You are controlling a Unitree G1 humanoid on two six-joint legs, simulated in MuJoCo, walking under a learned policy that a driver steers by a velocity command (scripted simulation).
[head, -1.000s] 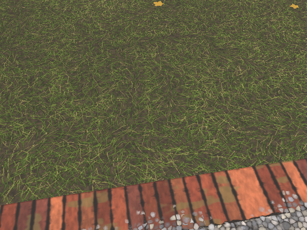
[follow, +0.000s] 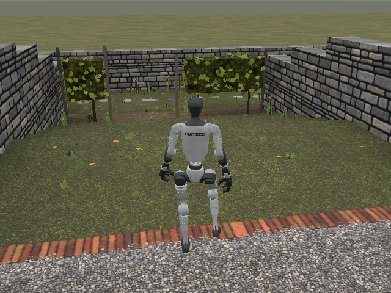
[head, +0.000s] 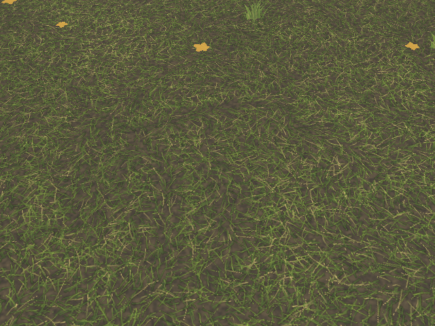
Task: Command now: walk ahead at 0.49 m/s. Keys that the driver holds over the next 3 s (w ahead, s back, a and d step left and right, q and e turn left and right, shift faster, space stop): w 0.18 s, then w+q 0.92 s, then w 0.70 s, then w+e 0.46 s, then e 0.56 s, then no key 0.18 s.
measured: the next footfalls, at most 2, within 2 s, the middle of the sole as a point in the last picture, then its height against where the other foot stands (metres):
right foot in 0.26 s outside the picture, level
left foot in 0.84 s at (180, 298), level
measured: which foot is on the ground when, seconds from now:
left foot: down 0.00-0.26, up 0.28-0.82, down 0.84-1.00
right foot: up 0.00-0.24, down 0.26-0.84, up 0.86-1.00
